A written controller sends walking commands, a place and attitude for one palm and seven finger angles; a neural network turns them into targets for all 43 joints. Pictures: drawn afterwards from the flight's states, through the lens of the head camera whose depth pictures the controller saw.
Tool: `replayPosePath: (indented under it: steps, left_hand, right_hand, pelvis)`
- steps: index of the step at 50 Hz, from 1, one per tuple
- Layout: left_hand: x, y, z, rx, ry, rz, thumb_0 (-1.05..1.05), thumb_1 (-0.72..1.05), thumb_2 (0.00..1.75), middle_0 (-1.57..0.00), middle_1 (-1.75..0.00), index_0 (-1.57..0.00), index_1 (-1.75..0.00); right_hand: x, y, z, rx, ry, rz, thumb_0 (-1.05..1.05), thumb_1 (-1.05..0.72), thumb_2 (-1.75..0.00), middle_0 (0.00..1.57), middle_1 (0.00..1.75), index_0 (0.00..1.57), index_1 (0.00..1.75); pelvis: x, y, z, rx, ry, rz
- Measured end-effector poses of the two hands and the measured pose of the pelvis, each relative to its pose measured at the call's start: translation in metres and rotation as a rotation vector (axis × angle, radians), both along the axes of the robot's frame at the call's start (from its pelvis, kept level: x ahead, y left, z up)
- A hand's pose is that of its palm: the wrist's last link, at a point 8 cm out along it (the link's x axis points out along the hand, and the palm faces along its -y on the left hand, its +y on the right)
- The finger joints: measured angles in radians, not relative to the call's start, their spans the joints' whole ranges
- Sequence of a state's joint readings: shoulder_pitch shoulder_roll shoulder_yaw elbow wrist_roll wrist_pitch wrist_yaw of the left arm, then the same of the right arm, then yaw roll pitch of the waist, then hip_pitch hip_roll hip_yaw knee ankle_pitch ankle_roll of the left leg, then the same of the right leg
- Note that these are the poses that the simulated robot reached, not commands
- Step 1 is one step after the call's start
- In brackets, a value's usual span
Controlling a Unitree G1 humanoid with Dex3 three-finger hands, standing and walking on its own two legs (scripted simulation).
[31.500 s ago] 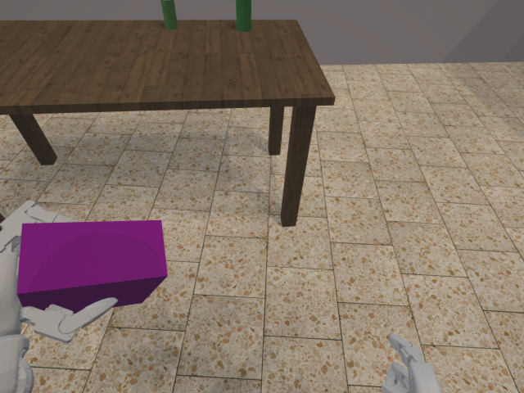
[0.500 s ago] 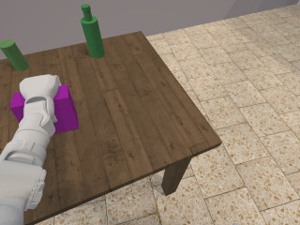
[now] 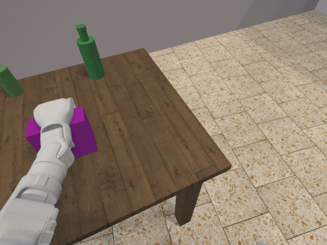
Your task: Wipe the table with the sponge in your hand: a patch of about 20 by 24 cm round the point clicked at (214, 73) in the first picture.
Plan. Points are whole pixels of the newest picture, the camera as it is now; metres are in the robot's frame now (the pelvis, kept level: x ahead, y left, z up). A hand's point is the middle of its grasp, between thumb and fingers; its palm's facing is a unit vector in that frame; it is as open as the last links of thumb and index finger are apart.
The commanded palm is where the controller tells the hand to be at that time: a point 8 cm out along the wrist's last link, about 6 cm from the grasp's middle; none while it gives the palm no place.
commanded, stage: wipe back along the middle lane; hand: left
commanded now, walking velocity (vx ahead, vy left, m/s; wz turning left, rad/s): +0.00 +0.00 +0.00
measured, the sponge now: (68, 141) +0.39 +0.30 +0.00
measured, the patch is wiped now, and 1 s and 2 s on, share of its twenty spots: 0.40 0.70 0.70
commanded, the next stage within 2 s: slide across to the third lane in 1.50 s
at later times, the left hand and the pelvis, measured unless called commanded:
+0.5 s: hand (69, 142) +0.35 +0.26 +0.06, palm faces -0.01 -0.02 -1.00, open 10.6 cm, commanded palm +0.31 +0.24 +0.08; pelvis -0.01 -0.01 +0.00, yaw +1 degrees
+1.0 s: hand (72, 155) +0.31 +0.24 +0.06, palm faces +0.05 -0.05 -1.00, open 10.6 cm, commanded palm +0.26 +0.22 +0.08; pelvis +0.00 +0.00 +0.00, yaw +0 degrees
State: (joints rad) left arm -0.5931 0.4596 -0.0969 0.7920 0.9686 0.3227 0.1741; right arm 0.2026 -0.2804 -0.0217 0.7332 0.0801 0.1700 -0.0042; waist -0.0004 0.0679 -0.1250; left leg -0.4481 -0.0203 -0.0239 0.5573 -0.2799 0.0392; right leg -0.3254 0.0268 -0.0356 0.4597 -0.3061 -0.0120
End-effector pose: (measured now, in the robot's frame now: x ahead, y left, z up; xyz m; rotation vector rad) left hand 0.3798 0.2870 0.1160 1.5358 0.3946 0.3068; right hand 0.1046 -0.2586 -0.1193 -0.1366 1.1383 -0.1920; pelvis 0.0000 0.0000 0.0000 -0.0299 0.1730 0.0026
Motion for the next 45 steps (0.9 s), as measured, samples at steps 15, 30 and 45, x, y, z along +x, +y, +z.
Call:
replayPosePath:
  steps: [15, 30, 45]
  left_hand:
    - [-0.038, -0.025, -0.001, -0.004, -0.029, 0.003, 0.00, -0.51, 1.06, -0.62, -1.38, -0.63, -1.39]
    - [-0.055, -0.035, -0.004, -0.003, -0.046, 0.004, -0.01, -0.51, 1.06, -0.62, -1.38, -0.62, -1.39]
    - [-0.077, -0.045, -0.003, -0.009, -0.088, -0.025, 0.00, -0.50, 1.05, -0.60, -1.39, -0.62, -1.39]
  right_hand:
    - [0.066, 0.010, 0.023, 0.025, -0.180, 0.083, 0.01, -0.91, -0.90, 0.20, 0.30, 0.20, 0.29]
    - [0.062, 0.024, 0.019, 0.058, -0.184, 0.101, 0.01, -0.91, -0.90, 0.20, 0.30, 0.20, 0.29]
    - [0.068, 0.023, 0.022, 0.081, -0.220, 0.089, 0.02, -0.91, -0.90, 0.19, 0.30, 0.20, 0.29]
  pelvis:
    - [-0.004, -0.006, 0.001, 0.011, -0.056, 0.014]
    - [-0.008, -0.006, 0.000, 0.012, -0.067, 0.010]
    - [-0.002, 0.000, 0.000, 0.012, -0.084, -0.006]
